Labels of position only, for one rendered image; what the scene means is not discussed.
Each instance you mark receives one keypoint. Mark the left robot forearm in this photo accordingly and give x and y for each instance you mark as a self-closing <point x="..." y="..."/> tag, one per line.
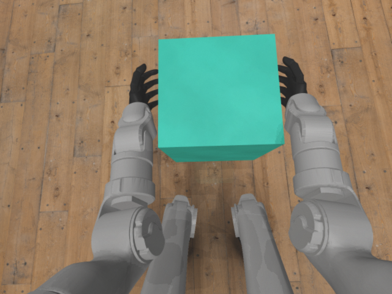
<point x="131" y="178"/>

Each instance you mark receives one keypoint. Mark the right robot forearm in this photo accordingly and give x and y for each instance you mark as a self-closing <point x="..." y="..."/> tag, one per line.
<point x="318" y="168"/>

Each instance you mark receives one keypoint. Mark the right robot thigh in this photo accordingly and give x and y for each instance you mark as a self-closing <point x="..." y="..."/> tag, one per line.
<point x="263" y="266"/>

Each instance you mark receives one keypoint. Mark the right robot hand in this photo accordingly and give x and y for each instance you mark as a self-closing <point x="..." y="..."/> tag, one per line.
<point x="294" y="81"/>

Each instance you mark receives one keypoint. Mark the robot thigh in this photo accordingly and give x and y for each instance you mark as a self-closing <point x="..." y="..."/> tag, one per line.
<point x="263" y="266"/>
<point x="167" y="273"/>

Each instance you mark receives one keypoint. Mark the robot left upper arm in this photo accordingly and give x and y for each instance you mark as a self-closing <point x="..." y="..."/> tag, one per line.
<point x="124" y="243"/>

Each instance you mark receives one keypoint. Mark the robot right upper arm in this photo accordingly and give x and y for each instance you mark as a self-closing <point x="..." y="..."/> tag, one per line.
<point x="337" y="239"/>

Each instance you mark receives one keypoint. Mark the left robot hand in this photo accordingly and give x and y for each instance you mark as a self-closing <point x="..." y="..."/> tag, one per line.
<point x="138" y="89"/>

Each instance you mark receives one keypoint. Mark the carton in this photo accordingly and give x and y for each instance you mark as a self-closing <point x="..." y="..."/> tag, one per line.
<point x="219" y="98"/>

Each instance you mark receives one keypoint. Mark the left robot thigh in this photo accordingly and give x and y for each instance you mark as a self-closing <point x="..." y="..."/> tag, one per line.
<point x="167" y="273"/>

